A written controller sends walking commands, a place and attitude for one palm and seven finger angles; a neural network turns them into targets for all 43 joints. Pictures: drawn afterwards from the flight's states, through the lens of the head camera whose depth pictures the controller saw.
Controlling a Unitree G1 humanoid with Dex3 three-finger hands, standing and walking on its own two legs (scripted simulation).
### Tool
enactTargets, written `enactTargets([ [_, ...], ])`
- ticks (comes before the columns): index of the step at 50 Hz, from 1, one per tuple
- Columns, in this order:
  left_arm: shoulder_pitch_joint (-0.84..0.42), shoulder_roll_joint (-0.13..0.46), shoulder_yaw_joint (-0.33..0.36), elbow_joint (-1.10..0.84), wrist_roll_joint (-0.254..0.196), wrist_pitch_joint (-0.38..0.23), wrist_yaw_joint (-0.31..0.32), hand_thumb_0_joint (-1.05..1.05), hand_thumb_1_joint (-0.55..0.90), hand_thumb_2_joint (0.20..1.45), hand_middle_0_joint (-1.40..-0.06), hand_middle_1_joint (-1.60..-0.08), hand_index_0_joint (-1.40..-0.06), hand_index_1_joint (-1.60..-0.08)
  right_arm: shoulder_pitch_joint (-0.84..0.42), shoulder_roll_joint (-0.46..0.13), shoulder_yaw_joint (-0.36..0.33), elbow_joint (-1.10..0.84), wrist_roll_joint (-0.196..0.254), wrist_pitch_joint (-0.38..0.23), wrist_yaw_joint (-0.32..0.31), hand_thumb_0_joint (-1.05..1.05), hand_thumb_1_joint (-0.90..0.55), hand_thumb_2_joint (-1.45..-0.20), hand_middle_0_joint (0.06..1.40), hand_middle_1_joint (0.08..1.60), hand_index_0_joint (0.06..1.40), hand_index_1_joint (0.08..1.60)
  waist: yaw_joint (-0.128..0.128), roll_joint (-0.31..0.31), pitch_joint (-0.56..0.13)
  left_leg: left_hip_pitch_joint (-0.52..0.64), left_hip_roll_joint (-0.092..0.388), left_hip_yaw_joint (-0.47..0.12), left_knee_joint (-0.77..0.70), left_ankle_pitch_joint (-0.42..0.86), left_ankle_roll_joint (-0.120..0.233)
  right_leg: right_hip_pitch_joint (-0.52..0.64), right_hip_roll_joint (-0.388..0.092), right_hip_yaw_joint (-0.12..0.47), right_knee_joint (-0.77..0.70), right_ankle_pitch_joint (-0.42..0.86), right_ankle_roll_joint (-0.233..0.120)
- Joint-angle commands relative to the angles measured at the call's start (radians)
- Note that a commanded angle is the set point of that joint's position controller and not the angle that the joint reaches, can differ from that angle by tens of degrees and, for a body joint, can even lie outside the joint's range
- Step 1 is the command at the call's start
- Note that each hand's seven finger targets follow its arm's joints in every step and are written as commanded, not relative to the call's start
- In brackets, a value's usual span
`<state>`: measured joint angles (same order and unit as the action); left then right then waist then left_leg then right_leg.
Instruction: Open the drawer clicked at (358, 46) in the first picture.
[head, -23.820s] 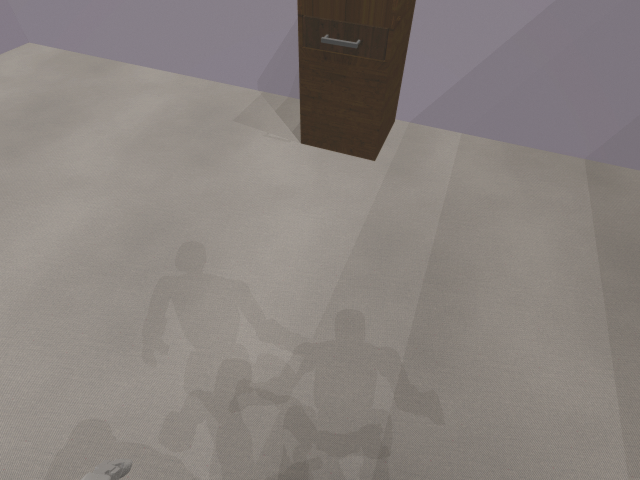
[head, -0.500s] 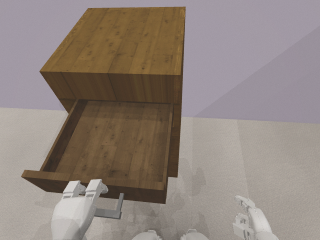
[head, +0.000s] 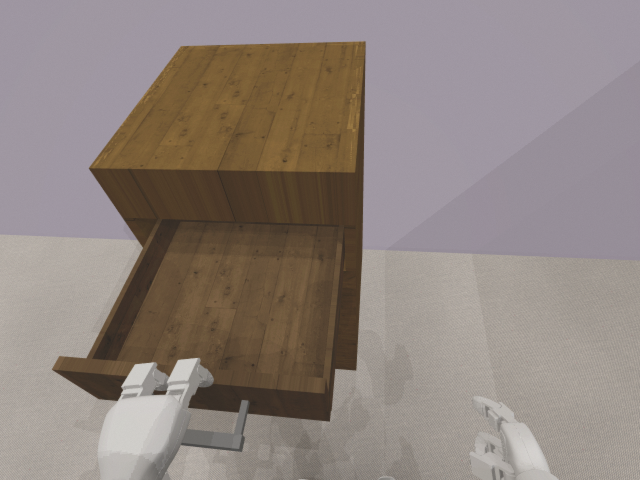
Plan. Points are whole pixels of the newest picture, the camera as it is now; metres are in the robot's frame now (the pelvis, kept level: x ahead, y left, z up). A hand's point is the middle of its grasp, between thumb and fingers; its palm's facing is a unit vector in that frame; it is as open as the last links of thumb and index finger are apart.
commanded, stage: lift the hand off the handle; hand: left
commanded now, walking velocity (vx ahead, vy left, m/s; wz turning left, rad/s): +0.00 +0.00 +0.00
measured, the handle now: (189, 420) +0.22 +0.22 -0.10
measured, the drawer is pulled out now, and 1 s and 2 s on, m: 0.29 0.29 0.29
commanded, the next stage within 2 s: draw the hand back to the body in 0.72 s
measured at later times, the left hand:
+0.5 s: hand (159, 425) +0.18 +0.20 +0.02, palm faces +0.00 -0.13 -0.99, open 13.8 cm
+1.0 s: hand (141, 406) +0.19 +0.21 +0.06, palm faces +0.05 -0.13 -0.99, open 13.8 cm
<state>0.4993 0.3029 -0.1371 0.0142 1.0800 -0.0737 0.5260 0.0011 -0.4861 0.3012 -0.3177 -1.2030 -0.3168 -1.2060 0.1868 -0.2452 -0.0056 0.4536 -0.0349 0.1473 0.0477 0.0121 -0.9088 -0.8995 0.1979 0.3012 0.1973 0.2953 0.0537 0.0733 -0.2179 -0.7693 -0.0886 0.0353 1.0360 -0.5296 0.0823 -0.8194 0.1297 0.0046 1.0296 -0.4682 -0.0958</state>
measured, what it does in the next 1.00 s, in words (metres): stands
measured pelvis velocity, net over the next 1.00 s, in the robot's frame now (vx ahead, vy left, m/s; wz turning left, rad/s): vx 0.01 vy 0.00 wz -0.02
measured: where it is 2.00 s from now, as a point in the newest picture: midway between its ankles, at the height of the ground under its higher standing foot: outside the picture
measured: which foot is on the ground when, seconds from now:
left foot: down 0.00-1.00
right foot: down 0.00-1.00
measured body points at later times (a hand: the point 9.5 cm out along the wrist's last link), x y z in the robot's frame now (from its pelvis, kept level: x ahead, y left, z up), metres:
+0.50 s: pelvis +0.01 -0.01 +0.02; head +0.03 -0.04 +0.47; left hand +0.18 +0.21 +0.08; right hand +0.21 -0.23 -0.07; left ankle -0.02 +0.07 -0.67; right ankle +0.01 -0.06 -0.67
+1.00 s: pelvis +0.01 +0.00 +0.03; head +0.03 -0.04 +0.48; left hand +0.18 +0.22 +0.11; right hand +0.21 -0.22 -0.07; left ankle -0.02 +0.07 -0.67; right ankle +0.01 -0.06 -0.67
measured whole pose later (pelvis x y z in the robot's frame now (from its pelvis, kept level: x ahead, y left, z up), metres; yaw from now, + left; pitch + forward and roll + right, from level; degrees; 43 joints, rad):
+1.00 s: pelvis +0.01 +0.00 +0.03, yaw -1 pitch +10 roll +0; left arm 0.55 0.36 -0.09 -0.18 1.02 -0.07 0.44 0.00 -0.49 0.30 -0.32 -1.20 -0.32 -1.21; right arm 0.18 -0.26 -0.01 0.46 -0.02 0.13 0.05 0.01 -0.91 -0.90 0.20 0.30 0.20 0.30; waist 0.07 0.09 -0.17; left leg -0.57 -0.08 0.04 0.86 -0.47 0.08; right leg -0.62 0.14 0.03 0.86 -0.41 -0.09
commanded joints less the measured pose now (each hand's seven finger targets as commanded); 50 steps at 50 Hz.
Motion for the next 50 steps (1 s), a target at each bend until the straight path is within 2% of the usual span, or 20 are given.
enactTargets([
  [1, -0.069, 0.132, 0.09, -0.204, -0.009, 0.002, 0.035, 0.0, -0.5, 0.3, -0.3, -1.2, -0.3, -1.2, -0.096, -0.096, -0.039, -0.171, 0.007, -0.044, -0.015, 0.0, -0.9, -0.9, 0.2, 0.3, 0.2, 0.3, -0.016, -0.079, -0.105, 0.116, 0.049, -0.077, -0.145, 0.227, -0.029, 0.15, -0.071, 0.136, -0.219, 0.194, 0.021],
  [4, -0.062, 0.157, 0.124, -0.185, -0.025, 0.005, 0.029, 0.0, -0.5, 0.3, -0.3, -1.2, -0.3, -1.2, -0.098, -0.096, -0.035, -0.167, 0.014, -0.045, -0.021, 0.0, -0.9, -0.9, 0.2, 0.3, 0.2, 0.3, -0.01, -0.107, -0.118, 0.11, 0.044, -0.074, -0.155, 0.234, -0.026, 0.207, -0.076, 0.163, -0.238, 0.241, 0.026],
  [8, -0.032, 0.13, 0.085, -0.19, -0.025, 0.011, 0.015, 0.0, -0.5, 0.3, -0.3, -1.2, -0.3, -1.2, -0.103, -0.093, -0.034, -0.169, 0.02, -0.046, -0.013, 0.0, -0.9, -0.9, 0.2, 0.3, 0.2, 0.3, -0.002, -0.066, -0.103, 0.143, 0.041, -0.073, -0.179, 0.266, -0.029, 0.231, -0.077, 0.163, -0.247, 0.284, 0.024],
  [13, -0.029, 0.129, 0.075, -0.217, -0.035, 0.019, -0.004, 0.0, -0.5, 0.3, -0.3, -1.2, -0.3, -1.2, -0.107, -0.096, -0.037, -0.17, 0.021, -0.049, -0.008, 0.0, -0.9, -0.9, 0.2, 0.3, 0.2, 0.3, -0.006, -0.088, -0.08, 0.17, 0.047, -0.075, -0.199, 0.272, -0.026, 0.247, -0.079, 0.172, -0.278, 0.292, 0.027],
  [15, -0.006, 0.161, 0.113, -0.24, -0.035, 0.016, -0.003, 0.0, -0.5, 0.3, -0.3, -1.2, -0.3, -1.2, -0.102, -0.096, -0.035, -0.177, 0.018, -0.051, -0.008, 0.0, -0.9, -0.9, 0.2, 0.3, 0.2, 0.3, 0.008, -0.101, -0.12, 0.175, 0.045, -0.07, -0.201, 0.289, -0.026, 0.28, -0.082, 0.193, -0.28, 0.32, 0.028],
  [18, 0.007, 0.149, 0.102, -0.251, -0.031, 0.005, -0.002, 0.0, -0.5, 0.3, -0.3, -1.2, -0.3, -1.2, -0.111, -0.094, -0.033, -0.175, 0.018, -0.053, -0.004, 0.0, -0.9, -0.9, 0.2, 0.3, 0.2, 0.3, 0.005, -0.081, -0.08, 0.184, 0.043, -0.074, -0.211, 0.296, -0.029, 0.272, -0.081, 0.18, -0.279, 0.333, 0.022],
  [20, 0.025, 0.175, 0.136, -0.266, -0.028, 0.005, 0.002, 0.0, -0.5, 0.3, -0.3, -1.2, -0.3, -1.2, -0.107, -0.095, -0.033, -0.178, 0.015, -0.055, -0.002, 0.0, -0.9, -0.9, 0.2, 0.3, 0.2, 0.3, 0.016, -0.07, -0.107, 0.193, 0.042, -0.07, -0.209, 0.309, -0.032, 0.284, -0.079, 0.197, -0.278, 0.34, 0.021],
  [24, -0.004, 0.177, 0.141, -0.266, -0.044, 0.012, -0.004, 0.0, -0.5, 0.3, -0.3, -1.2, -0.3, -1.2, -0.123, -0.098, -0.034, -0.172, 0.02, -0.053, -0.006, 0.0, -0.9, -0.9, 0.2, 0.3, 0.2, 0.3, 0.0, -0.1, -0.064, 0.189, 0.042, -0.078, -0.217, 0.287, -0.026, 0.292, -0.083, 0.198, -0.302, 0.334, 0.024],
  [28, -0.03, 0.148, 0.099, -0.313, -0.051, 0.017, -0.024, 0.0, -0.5, 0.3, -0.3, -1.2, -0.3, -1.2, -0.123, -0.097, -0.041, -0.172, 0.019, -0.058, -0.006, 0.0, -0.9, -0.9, 0.2, 0.3, 0.2, 0.3, -0.001, -0.061, -0.08, 0.234, 0.045, -0.075, -0.231, 0.287, -0.024, 0.29, -0.086, 0.198, -0.319, 0.309, 0.025],
  [30, -0.017, 0.157, 0.103, -0.315, -0.062, 0.021, -0.038, 0.0, -0.5, 0.3, -0.3, -1.2, -0.3, -1.2, -0.121, -0.096, -0.037, -0.168, 0.019, -0.061, -0.006, 0.0, -0.9, -0.9, 0.2, 0.3, 0.2, 0.3, -0.002, -0.086, -0.105, 0.247, 0.046, -0.072, -0.235, 0.308, -0.022, 0.314, -0.088, 0.202, -0.325, 0.343, 0.031],
  [33, 0.006, 0.16, 0.107, -0.264, -0.067, 0.016, -0.057, 0.0, -0.5, 0.3, -0.3, -1.2, -0.3, -1.2, -0.13, -0.094, -0.032, -0.164, 0.027, -0.064, -0.01, 0.0, -0.9, -0.9, 0.2, 0.3, 0.2, 0.3, -0.001, -0.126, -0.023, 0.217, 0.045, -0.077, -0.252, 0.272, -0.023, 0.308, -0.09, 0.198, -0.347, 0.312, 0.036],
  [35, 0.026, 0.179, 0.135, -0.236, -0.059, 0.016, -0.06, 0.0, -0.5, 0.3, -0.3, -1.2, -0.3, -1.2, -0.131, -0.094, -0.026, -0.163, 0.027, -0.065, -0.008, 0.0, -0.9, -0.9, 0.2, 0.3, 0.2, 0.3, 0.013, -0.138, -0.032, 0.204, 0.045, -0.072, -0.256, 0.277, -0.025, 0.321, -0.09, 0.203, -0.343, 0.321, 0.037],
  [36, 0.017, 0.162, 0.115, -0.23, -0.062, 0.012, -0.062, 0.0, -0.5, 0.3, -0.3, -1.2, -0.3, -1.2, -0.138, -0.094, -0.027, -0.162, 0.031, -0.063, -0.01, 0.0, -0.9, -0.9, 0.2, 0.3, 0.2, 0.3, 0.007, -0.127, 0.002, 0.196, 0.043, -0.074, -0.263, 0.267, -0.024, 0.318, -0.091, 0.193, -0.346, 0.318, 0.035],
  [37, -0.01, 0.191, 0.141, -0.25, -0.047, 0.013, -0.061, 0.0, -0.5, 0.3, -0.3, -1.2, -0.3, -1.2, -0.135, -0.098, -0.027, -0.164, 0.026, -0.063, -0.008, 0.0, -0.9, -0.9, 0.2, 0.3, 0.2, 0.3, 0.014, -0.102, -0.033, 0.205, 0.045, -0.072, -0.261, 0.265, -0.027, 0.312, -0.091, 0.206, -0.344, 0.296, 0.033],
  [40, -0.015, 0.186, 0.135, -0.303, -0.039, 0.013, -0.052, 0.0, -0.5, 0.3, -0.3, -1.2, -0.3, -1.2, -0.127, -0.096, -0.03, -0.173, 0.018, -0.063, -0.004, 0.0, -0.9, -0.9, 0.2, 0.3, 0.2, 0.3, 0.018, -0.046, -0.081, 0.243, 0.048, -0.068, -0.256, 0.284, -0.03, 0.311, -0.086, 0.202, -0.334, 0.284, 0.023],
  [43, -0.033, 0.194, 0.141, -0.38, -0.05, 0.0, -0.046, 0.0, -0.5, 0.3, -0.3, -1.2, -0.3, -1.2, -0.127, -0.097, -0.036, -0.175, 0.015, -0.064, -0.007, 0.0, -0.9, -0.9, 0.2, 0.3, 0.2, 0.3, 0.015, -0.003, -0.087, 0.282, 0.051, -0.077, -0.26, 0.31, -0.031, 0.297, -0.08, 0.187, -0.326, 0.287, 0.013],
  [45, -0.015, 0.219, 0.17, -0.414, -0.051, 0.002, -0.039, 0.0, -0.5, 0.3, -0.3, -1.2, -0.3, -1.2, -0.119, -0.098, -0.034, -0.177, 0.01, -0.063, -0.006, 0.0, -0.9, -0.9, 0.2, 0.3, 0.2, 0.3, 0.018, -0.016, -0.123, 0.299, 0.052, -0.082, -0.255, 0.337, -0.034, 0.299, -0.075, 0.191, -0.32, 0.295, 0.012],
  [46, -0.007, 0.19, 0.141, -0.413, -0.064, 0.0, -0.043, 0.0, -0.5, 0.3, -0.3, -1.2, -0.3, -1.2, -0.128, -0.095, -0.037, -0.175, 0.015, -0.064, -0.008, 0.0, -0.9, -0.9, 0.2, 0.3, 0.2, 0.3, 0.011, -0.028, -0.085, 0.296, 0.052, -0.085, -0.263, 0.34, -0.031, 0.304, -0.078, 0.179, -0.325, 0.315, 0.013],
  [49, 0.067, 0.209, 0.182, -0.367, -0.083, 0.012, -0.052, 0.0, -0.5, 0.3, -0.3, -1.2, -0.3, -1.2, -0.136, -0.098, -0.031, -0.172, 0.025, -0.065, -0.002, 0.0, -0.9, -0.9, 0.2, 0.3, 0.2, 0.3, 0.02, -0.073, -0.066, 0.285, 0.055, -0.093, -0.274, 0.371, -0.035, 0.327, -0.077, 0.179, -0.325, 0.367, 0.017],
  [50, 0.076, 0.194, 0.163, -0.357, -0.086, 0.021, -0.061, 0.0, -0.5, 0.3, -0.3, -1.2, -0.3, -1.2, -0.135, -0.097, -0.029, -0.171, 0.028, -0.064, 0.001, 0.0, -0.9, -0.9, 0.2, 0.3, 0.2, 0.3, 0.021, -0.088, -0.055, 0.276, 0.055, -0.09, -0.281, 0.367, -0.033, 0.333, -0.079, 0.168, -0.327, 0.37, 0.025],
])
